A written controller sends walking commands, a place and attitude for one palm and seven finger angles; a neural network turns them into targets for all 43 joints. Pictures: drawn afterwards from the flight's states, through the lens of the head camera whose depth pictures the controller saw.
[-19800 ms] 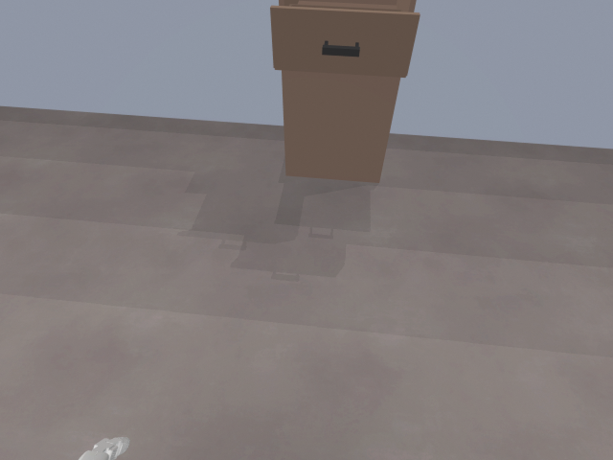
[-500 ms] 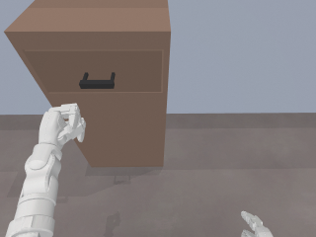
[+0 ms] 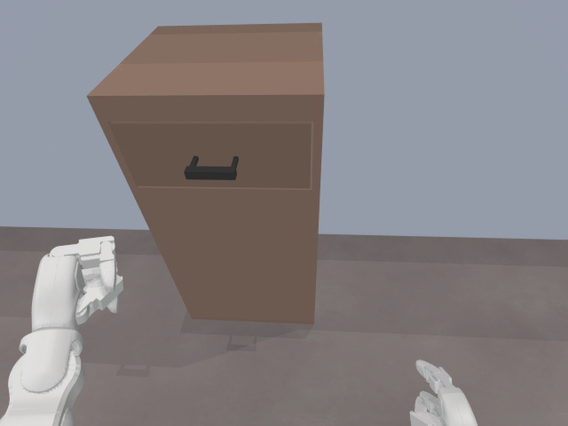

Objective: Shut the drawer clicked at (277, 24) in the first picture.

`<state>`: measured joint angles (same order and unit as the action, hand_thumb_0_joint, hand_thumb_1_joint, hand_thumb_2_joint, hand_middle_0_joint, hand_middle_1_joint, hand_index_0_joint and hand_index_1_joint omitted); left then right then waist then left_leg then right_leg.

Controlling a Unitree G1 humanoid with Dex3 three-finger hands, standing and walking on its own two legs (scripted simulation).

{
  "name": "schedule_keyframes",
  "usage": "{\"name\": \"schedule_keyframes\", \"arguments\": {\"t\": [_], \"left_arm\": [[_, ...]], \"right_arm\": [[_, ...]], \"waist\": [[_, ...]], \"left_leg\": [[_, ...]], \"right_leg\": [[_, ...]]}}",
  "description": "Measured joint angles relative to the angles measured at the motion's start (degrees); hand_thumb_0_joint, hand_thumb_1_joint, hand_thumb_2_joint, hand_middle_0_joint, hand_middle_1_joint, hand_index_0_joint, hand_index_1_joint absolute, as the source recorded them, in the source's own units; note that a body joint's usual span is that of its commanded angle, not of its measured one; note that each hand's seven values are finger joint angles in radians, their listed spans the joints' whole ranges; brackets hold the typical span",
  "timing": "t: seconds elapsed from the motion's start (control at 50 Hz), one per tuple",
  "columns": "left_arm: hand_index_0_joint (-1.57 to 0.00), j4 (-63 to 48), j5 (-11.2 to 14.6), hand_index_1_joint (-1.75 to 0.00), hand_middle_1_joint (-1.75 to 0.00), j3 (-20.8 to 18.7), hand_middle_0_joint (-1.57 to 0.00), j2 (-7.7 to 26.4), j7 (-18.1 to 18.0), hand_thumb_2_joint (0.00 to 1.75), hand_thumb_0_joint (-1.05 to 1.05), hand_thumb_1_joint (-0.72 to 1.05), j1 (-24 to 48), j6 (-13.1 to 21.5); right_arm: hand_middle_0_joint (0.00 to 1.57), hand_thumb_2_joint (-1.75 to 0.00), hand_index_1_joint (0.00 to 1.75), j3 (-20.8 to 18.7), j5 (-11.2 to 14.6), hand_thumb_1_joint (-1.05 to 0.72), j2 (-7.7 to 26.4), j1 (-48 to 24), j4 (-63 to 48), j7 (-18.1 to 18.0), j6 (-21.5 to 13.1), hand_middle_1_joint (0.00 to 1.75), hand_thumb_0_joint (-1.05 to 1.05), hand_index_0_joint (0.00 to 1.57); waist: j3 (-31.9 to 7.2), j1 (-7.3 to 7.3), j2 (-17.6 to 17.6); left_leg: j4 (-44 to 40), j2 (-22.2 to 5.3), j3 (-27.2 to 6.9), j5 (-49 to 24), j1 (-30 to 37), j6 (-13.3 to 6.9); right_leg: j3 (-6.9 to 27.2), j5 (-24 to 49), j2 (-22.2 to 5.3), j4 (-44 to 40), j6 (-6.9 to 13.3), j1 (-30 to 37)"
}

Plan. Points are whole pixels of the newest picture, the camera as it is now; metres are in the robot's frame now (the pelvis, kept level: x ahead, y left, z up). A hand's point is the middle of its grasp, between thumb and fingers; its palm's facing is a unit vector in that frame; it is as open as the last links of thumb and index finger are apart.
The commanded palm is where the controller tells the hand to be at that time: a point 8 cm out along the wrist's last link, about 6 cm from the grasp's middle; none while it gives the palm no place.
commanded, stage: draw the hand back to the body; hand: left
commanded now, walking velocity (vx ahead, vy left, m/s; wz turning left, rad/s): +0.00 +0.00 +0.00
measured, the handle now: (213, 166) +0.63 +0.23 +0.01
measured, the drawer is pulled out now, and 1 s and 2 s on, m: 0.00 0.00 0.00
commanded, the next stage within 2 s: step back with the hand held close in 0.40 s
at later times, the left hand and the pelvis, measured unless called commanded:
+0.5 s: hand (85, 331) +0.17 +0.23 +0.15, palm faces +0.41 -0.83 -0.38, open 3.3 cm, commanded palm +0.12 +0.27 +0.17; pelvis -0.01 -0.01 +0.00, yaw +1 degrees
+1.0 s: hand (54, 341) +0.16 +0.25 +0.15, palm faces +0.30 -0.81 -0.51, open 3.3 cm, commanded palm +0.10 +0.29 +0.17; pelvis -0.03 +0.01 +0.00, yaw +0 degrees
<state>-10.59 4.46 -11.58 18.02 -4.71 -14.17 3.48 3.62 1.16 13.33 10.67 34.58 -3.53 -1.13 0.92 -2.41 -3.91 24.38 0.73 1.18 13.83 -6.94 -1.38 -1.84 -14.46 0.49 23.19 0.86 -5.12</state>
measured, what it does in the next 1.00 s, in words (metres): stands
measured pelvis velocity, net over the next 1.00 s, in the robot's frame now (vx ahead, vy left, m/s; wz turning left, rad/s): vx -0.03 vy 0.01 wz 0.01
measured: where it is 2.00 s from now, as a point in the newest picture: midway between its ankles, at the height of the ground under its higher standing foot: outside the picture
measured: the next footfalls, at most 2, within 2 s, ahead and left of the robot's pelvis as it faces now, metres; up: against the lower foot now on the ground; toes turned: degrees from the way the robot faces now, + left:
right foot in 1.80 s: -0.25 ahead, -0.10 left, +0.00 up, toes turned +0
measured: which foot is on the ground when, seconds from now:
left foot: down 0.00-1.00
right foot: down 0.00-1.00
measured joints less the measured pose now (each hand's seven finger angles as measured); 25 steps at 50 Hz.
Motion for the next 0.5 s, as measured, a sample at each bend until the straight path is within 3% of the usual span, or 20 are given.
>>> {"name": "schedule_keyframes", "arguments": {"t": [0.28,0.5], "left_arm": [[-1.41,-16.39,-0.29,-1.60,-1.60,-4.83,-1.40,1.44,-0.53,0.90,0.02,0.89,-17.81,2.90],[-1.41,-13.57,-1.07,-1.60,-1.60,-3.15,-1.40,-0.53,-1.38,0.90,0.02,0.89,-15.11,2.77]], "right_arm": [[0.20,-0.90,0.30,-1.96,-0.73,-0.90,0.62,1.04,0.57,-0.59,-3.36,0.30,0.01,0.20],[0.20,-0.90,0.30,-1.82,-1.16,-0.90,0.06,0.38,1.66,-1.70,-5.26,0.30,0.01,0.20]], "waist": [[0.07,-1.49,-1.36],[1.58,-1.81,-0.92]], "left_leg": [[-0.83,-1.05,-0.74,-0.74,1.64,0.76],[-0.81,-1.21,-1.24,-1.05,1.39,1.09]], "right_leg": [[-0.68,1.54,1.12,-2.69,0.73,2.63],[-1.17,1.53,1.30,-2.39,1.11,2.37]]}}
